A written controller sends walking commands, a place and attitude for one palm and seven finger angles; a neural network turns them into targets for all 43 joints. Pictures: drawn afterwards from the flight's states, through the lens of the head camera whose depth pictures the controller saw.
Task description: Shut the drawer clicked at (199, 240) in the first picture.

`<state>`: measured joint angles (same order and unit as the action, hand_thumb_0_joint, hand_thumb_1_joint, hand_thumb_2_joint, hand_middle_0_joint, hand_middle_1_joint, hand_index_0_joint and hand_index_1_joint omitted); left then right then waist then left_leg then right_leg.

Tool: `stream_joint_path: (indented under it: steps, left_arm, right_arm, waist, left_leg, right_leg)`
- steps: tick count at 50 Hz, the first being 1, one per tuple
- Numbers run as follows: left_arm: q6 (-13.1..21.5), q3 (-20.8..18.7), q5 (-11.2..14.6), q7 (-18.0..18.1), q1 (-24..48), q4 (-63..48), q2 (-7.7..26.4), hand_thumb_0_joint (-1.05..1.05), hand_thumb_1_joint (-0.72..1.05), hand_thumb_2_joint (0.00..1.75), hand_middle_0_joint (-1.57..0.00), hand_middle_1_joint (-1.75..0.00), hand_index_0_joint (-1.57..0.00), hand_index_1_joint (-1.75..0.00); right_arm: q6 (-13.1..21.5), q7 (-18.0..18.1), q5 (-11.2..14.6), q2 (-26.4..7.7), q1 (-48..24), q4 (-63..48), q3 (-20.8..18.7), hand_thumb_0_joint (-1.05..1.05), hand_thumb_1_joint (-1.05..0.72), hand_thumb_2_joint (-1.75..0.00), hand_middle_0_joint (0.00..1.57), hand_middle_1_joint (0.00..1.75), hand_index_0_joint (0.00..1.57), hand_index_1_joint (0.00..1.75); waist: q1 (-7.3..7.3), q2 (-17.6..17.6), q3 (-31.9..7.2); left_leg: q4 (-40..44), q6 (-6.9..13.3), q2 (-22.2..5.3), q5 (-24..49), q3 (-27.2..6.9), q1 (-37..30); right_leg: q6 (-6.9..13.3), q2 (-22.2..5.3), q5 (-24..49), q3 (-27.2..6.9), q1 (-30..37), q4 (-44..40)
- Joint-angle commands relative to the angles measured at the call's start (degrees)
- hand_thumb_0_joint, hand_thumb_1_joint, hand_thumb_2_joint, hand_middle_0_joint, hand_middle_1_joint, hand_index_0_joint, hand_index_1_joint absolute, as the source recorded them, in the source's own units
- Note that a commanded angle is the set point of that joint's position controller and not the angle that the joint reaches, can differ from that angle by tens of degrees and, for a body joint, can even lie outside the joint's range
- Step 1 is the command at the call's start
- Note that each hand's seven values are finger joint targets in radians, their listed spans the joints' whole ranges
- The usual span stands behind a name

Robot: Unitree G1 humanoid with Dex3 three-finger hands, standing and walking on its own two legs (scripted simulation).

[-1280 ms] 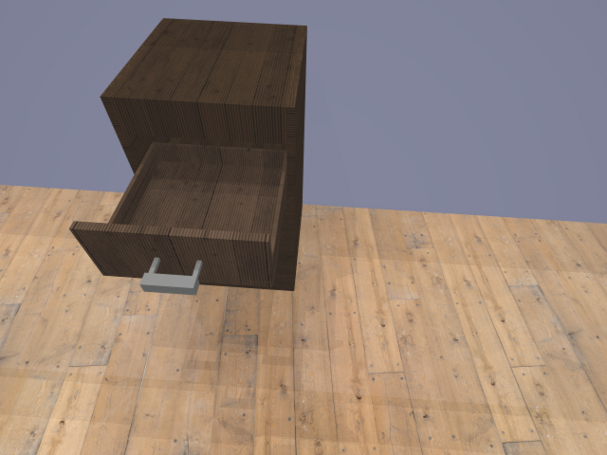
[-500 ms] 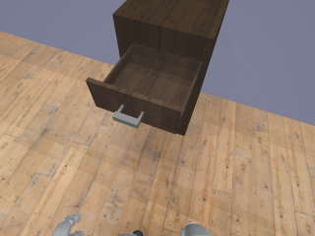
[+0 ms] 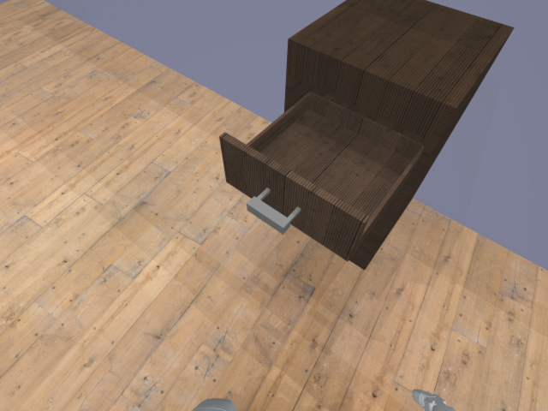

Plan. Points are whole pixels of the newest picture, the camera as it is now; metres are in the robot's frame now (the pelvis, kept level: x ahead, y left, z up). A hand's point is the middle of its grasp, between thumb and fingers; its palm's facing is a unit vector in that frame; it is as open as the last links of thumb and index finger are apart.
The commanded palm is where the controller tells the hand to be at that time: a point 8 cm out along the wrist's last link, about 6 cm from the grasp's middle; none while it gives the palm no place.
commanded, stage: stand and wait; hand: left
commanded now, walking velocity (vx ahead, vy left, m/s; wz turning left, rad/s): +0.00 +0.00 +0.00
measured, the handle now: (274, 208) +0.54 +0.05 -0.16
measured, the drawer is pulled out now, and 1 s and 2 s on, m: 0.30 0.30 0.30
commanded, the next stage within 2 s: look at it before walking up in 0.18 s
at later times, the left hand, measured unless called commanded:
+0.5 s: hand out of the picture +0.06 +0.17 -0.17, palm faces +0.02 -0.98 -0.21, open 7.3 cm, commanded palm none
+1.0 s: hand out of the picture +0.05 +0.16 -0.17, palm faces +0.03 -0.98 -0.20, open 7.3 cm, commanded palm none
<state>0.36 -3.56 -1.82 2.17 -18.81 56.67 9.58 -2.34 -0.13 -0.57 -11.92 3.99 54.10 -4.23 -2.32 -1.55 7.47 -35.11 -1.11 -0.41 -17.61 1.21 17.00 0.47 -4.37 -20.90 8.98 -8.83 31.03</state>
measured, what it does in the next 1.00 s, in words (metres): steps on the spot: left foot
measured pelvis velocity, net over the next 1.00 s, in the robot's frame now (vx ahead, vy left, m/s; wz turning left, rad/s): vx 0.05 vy -0.01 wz -0.04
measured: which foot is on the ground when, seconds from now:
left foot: up 0.00-0.00, down 0.02-1.00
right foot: down 0.00-1.00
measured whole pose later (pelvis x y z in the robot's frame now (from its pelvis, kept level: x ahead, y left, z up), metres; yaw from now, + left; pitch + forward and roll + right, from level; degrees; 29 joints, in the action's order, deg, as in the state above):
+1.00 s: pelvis +0.05 -0.01 +0.01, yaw -3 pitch -1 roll +0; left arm -0.4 -3.1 -0.6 1.9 -14.3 64.7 8.2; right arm -0.8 3.3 -1.0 -6.1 15.7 65.1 -2.1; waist -0.4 -0.1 4.2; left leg -25.4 -2.5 -3.7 -16.7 2.7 7.4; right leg 0.9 0.4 -17.3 1.4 -7.1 25.5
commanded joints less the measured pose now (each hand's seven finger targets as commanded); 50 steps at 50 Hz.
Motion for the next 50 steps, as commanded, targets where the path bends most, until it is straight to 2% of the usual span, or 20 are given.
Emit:
stream_joint_path:
  steps: [1,2,3,4,5,7,9,10,11,12,13,14,15,19,22,29,31,43,47,50]
  left_arm:
    - [0.47,-0.16,1.23,0.35,-2.51,-2.83,3.31,0.0,0.9,0.9,-0.2,-0.3,-0.2,-0.3]
    - [0.01,-0.05,1.09,0.64,-0.25,-2.63,3.77,0.0,0.9,0.9,-0.2,-0.3,-0.2,-0.3]
    - [-0.22,-0.03,0.88,0.51,0.08,-2.35,3.09,0.0,0.9,0.9,-0.2,-0.3,-0.2,-0.3]
    - [-0.65,-0.16,0.75,0.3,0.78,-1.3,3.53,0.0,0.9,0.9,-0.2,-0.3,-0.2,-0.3]
    - [-1.01,-0.42,0.77,0.0,0.93,-0.27,4.28,0.0,0.9,0.9,-0.2,-0.3,-0.2,-0.3]
    - [-1.0,0.0,0.78,-0.5,0.11,0.82,3.62,0.0,0.9,0.9,-0.2,-0.3,-0.2,-0.3]
    - [-0.7,0.46,0.59,-0.73,-2.58,2.58,2.71,0.0,0.9,0.9,-0.2,-0.3,-0.2,-0.3]
    - [-0.41,0.5,0.39,-0.68,-3.98,3.61,2.9,0.0,0.9,0.9,-0.2,-0.3,-0.2,-0.3]
    - [0.18,0.52,0.19,-0.57,-4.01,3.76,4.47,0.0,0.9,0.9,-0.2,-0.3,-0.2,-0.3]
    - [0.6,0.59,0.31,-0.56,-2.53,3.74,6.42,0.0,0.9,0.9,-0.2,-0.3,-0.2,-0.3]
    - [0.59,0.54,0.42,-0.68,0.07,3.39,7.5,0.0,0.9,0.9,-0.2,-0.3,-0.2,-0.3]
    - [0.36,0.67,0.53,-0.93,1.93,3.0,8.14,0.0,0.9,0.9,-0.2,-0.3,-0.2,-0.3]
    - [0.56,0.65,0.69,-0.78,2.98,3.08,7.06,0.0,0.9,0.9,-0.2,-0.3,-0.2,-0.3]
    - [0.9,1.02,1.04,-0.46,3.02,4.69,5.24,0.0,0.9,0.9,-0.2,-0.3,-0.2,-0.3]
    - [0.88,0.87,1.22,-0.24,2.4,5.74,5.31,0.0,0.9,0.9,-0.2,-0.3,-0.2,-0.3]
    - [0.6,0.88,1.67,-0.07,2.94,6.67,5.21,0.0,0.9,0.9,-0.2,-0.3,-0.2,-0.3]
    - [0.7,0.98,1.67,0.08,2.22,6.5,5.04,0.0,0.9,0.9,-0.2,-0.3,-0.2,-0.3]
    - [0.62,0.72,1.61,0.35,1.16,7.1,4.1,0.0,0.9,0.9,-0.2,-0.3,-0.2,-0.3]
    - [-0.32,-0.84,1.3,0.09,1.86,6.34,5.83,0.0,0.9,0.9,-0.2,-0.3,-0.2,-0.3]
    - [-1.31,-2.15,0.99,-0.46,3.42,4.36,6.45,0.0,0.9,0.9,-0.2,-0.3,-0.2,-0.3]
  right_arm:
    - [2.36,0.83,-0.61,-9.89,12.64,0.97,-1.39,0.0,-0.9,-0.9,0.2,0.3,0.2,0.3]
    - [1.62,1.42,-0.91,-9.62,12.6,1.28,-0.98,0.0,-0.9,-0.9,0.2,0.3,0.2,0.3]
    - [1.68,1.88,-1.06,-7.92,10.07,0.95,-0.13,0.0,-0.9,-0.9,0.2,0.3,0.2,0.3]
    - [1.92,2.24,-1.05,-6.47,8.04,0.54,0.39,0.0,-0.9,-0.9,0.2,0.3,0.2,0.3]
    - [1.69,2.45,-1.01,-5.47,6.05,0.15,0.89,0.0,-0.9,-0.9,0.2,0.3,0.2,0.3]
    - [1.81,2.58,-0.99,-5.2,4.44,0.03,1.17,0.0,-0.9,-0.9,0.2,0.3,0.2,0.3]
    - [1.77,2.42,-0.66,-5.3,3.86,0.66,1.18,0.0,-0.9,-0.9,0.2,0.3,0.2,0.3]
    - [1.71,2.29,-0.33,-4.64,4.27,1.07,1.18,0.0,-0.9,-0.9,0.2,0.3,0.2,0.3]
    - [1.83,2.14,0.08,-3.71,5.19,1.4,1.19,0.0,-0.9,-0.9,0.2,0.3,0.2,0.3]
    - [1.63,1.83,0.28,-1.89,6.57,1.68,1.39,0.0,-0.9,-0.9,0.2,0.3,0.2,0.3]
    - [1.52,1.4,0.05,-0.67,8.25,2.2,1.3,0.0,-0.9,-0.9,0.2,0.3,0.2,0.3]
    - [1.69,1.05,-0.14,-0.65,9.83,3.35,1.25,0.0,-0.9,-0.9,0.2,0.3,0.2,0.3]
    - [1.61,1.27,-0.42,-0.2,9.92,4.04,1.16,0.0,-0.9,-0.9,0.2,0.3,0.2,0.3]
    - [2.68,1.67,-0.46,-0.44,11.34,6.83,1.96,0.0,-0.9,-0.9,0.2,0.3,0.2,0.3]
    - [2.96,2.12,-0.35,-0.46,12.74,8.38,2.33,0.0,-0.9,-0.9,0.2,0.3,0.2,0.3]
    - [2.91,2.68,-0.42,-0.39,16.05,10.97,2.72,0.0,-0.9,-0.9,0.2,0.3,0.2,0.3]
    - [3.03,2.83,-0.35,0.23,16.64,11.22,2.48,0.0,-0.9,-0.9,0.2,0.3,0.2,0.3]
    - [2.78,3.24,-0.23,1.19,19.42,11.89,2.38,0.0,-0.9,-0.9,0.2,0.3,0.2,0.3]
    - [2.01,3.67,-0.25,-0.29,18.83,10.74,1.07,0.0,-0.9,-0.9,0.2,0.3,0.2,0.3]
    - [1.33,3.9,-0.28,-2.19,17.36,8.91,-0.08,0.0,-0.9,-0.9,0.2,0.3,0.2,0.3]
  waist:
    - [4.94,16.28,-13.59]
    - [5.91,12.74,-12.06]
    - [4.71,11.71,-8.71]
    - [3.97,16.87,-7.16]
    - [3.43,16.45,-5.52]
    - [2.13,12.05,-4.59]
    - [0.71,8.33,-5.16]
    - [0.22,4.4,-5.57]
    - [0.39,0.25,-4.6]
    - [1.64,-3.95,-4.0]
    - [3.09,-4.9,-3.39]
    - [3.8,-2.11,-3.93]
    - [3.73,-6.01,-3.77]
    - [2.93,-0.37,-3.28]
    - [2.5,1.01,-4.89]
    - [2.25,2.53,-5.42]
    - [2.04,0.64,-5.58]
    - [2.57,2.09,-3.91]
    - [2.88,1.31,-3.25]
    - [3.27,1.41,-2.45]
  left_leg:
    - [12.31,10.31,-19.28,41.57,-19.81,-23.29]
    - [13.52,14.15,-21.17,40.85,-18.09,-16.99]
    - [15.16,13.87,-18.99,32.84,-14.66,-11.62]
    - [16.39,12.41,-16.51,29.51,-14.49,-9.37]
    - [17.19,11.5,-15.45,24.44,-13.01,-6.58]
    - [16.98,10.59,-13.68,22.39,-10.46,-5.12]
    - [15.46,8.31,-10.84,13.04,-7.74,-3.32]
    - [13.31,6.45,-8.48,6.78,-6.48,-1.81]
    - [11.05,4.03,-4.74,4.5,-4.46,-1.95]
    - [9.14,2.12,-2.29,0.84,-2.1,-2.73]
    - [9.02,1.27,-0.97,-0.02,-1.05,-5.42]
    - [9.99,1.38,-0.79,0.84,-1.55,-9.36]
    - [9.64,1.52,-1.87,3.43,-1.78,-9.94]
    - [13.47,1.59,-4.27,12.98,-2.9,-8.62]
    - [13.71,1.51,-4.72,17.0,-2.63,-8.66]
    - [14.83,0.98,-4.95,19.46,-2.14,-9.21]
    - [14.47,1.11,-5.08,20.94,-2.18,-9.99]
    - [14.35,0.87,-5.18,20.71,-1.24,-9.99]
    - [10.58,0.78,-6.45,18.72,0.99,-10.77]
    - [9.48,0.99,-8.05,14.94,1.45,-10.88]
  right_leg:
    - [-1.85,0.5,-10.84,-3.13,-14.73,13.04]
    - [-1.32,0.49,-16.53,-7.37,-12.89,18.73]
    - [-1.07,0.0,-14.65,-8.03,-11.86,20.04]
    - [-1.33,-0.32,-12.54,-8.4,-12.05,19.72]
    - [-1.35,-0.49,-10.26,-8.68,-11.13,19.53]
    - [-1.38,0.06,-7.79,-7.3,-8.52,13.27]
    - [-1.92,1.28,-0.57,-5.4,-3.65,3.26]
    - [-1.95,1.72,5.27,-5.69,-0.81,-3.44]
    - [-1.16,0.58,8.98,-9.89,-1.23,-8.94]
    - [0.4,-3.92,7.86,-15.29,-3.19,-12.75]
    - [2.04,-6.43,3.77,-16.38,-6.98,-14.33]
    - [2.27,-5.79,-3.11,-15.6,-10.87,-14.49]
    - [1.68,-3.71,-2.42,-15.3,-11.19,-14.51]
    - [0.82,-1.92,12.51,-12.09,-4.37,-11.63]
    - [1.09,-1.92,20.07,-10.7,0.14,-10.47]
    - [1.44,-1.69,22.89,-9.54,3.51,-10.9]
    - [1.57,-1.25,24.55,-9.51,3.72,-10.93]
    - [1.74,-1.31,26.01,-9.17,3.34,-11.06]
    - [2.3,-1.03,28.23,-11.18,-0.28,-8.27]
    - [2.5,0.08,24.24,-12.54,-5.18,-5.45]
